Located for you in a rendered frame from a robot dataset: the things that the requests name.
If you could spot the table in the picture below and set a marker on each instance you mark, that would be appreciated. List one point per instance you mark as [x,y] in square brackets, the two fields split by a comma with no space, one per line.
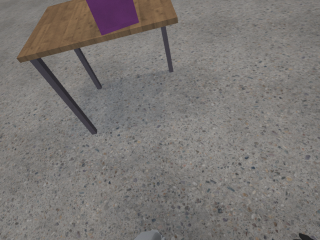
[70,26]

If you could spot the carton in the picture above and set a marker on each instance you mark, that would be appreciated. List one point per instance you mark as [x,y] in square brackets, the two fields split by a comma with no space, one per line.
[113,15]

